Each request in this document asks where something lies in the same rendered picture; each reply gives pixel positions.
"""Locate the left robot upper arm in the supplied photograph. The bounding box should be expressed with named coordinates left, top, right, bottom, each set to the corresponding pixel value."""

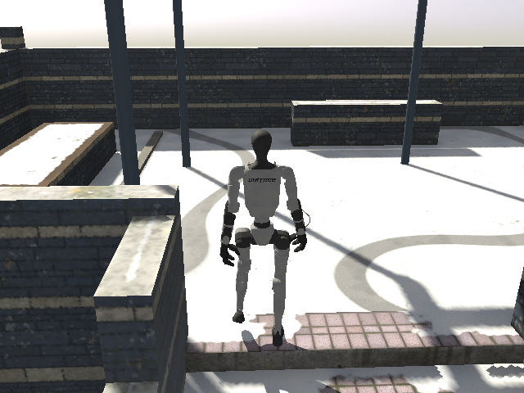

left=228, top=165, right=245, bottom=213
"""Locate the left robot shin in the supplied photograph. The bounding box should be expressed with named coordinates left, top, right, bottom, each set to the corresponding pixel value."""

left=236, top=259, right=248, bottom=313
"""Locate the robot left hand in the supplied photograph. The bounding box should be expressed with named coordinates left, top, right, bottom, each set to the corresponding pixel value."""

left=220, top=243, right=240, bottom=266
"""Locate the robot right hand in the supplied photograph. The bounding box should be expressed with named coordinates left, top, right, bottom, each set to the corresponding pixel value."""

left=290, top=232, right=307, bottom=252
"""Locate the right robot forearm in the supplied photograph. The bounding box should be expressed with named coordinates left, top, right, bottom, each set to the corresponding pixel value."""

left=291, top=198, right=306, bottom=235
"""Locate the left robot forearm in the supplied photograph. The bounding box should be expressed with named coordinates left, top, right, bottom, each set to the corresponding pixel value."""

left=220, top=201, right=236, bottom=245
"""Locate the right robot upper arm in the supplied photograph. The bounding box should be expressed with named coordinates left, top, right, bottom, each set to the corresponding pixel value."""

left=278, top=165, right=299, bottom=211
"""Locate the robot right thigh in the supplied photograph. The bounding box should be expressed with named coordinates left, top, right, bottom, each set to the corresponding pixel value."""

left=272, top=229, right=291, bottom=293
